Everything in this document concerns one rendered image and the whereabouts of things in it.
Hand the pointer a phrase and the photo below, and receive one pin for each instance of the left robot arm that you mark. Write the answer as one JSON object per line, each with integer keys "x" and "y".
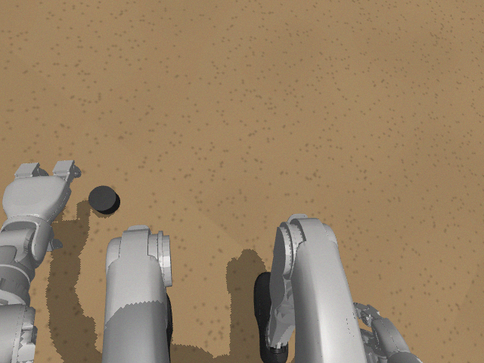
{"x": 23, "y": 245}

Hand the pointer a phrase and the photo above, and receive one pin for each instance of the tin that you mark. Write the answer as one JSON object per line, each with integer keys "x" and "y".
{"x": 104, "y": 199}

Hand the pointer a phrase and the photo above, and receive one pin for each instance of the left robot hand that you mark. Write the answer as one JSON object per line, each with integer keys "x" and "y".
{"x": 36, "y": 193}

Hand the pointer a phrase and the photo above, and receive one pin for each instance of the right robot hand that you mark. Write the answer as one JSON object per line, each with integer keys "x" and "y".
{"x": 385, "y": 339}

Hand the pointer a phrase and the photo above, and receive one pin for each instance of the right robot foot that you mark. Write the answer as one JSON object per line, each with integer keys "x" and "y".
{"x": 262, "y": 307}

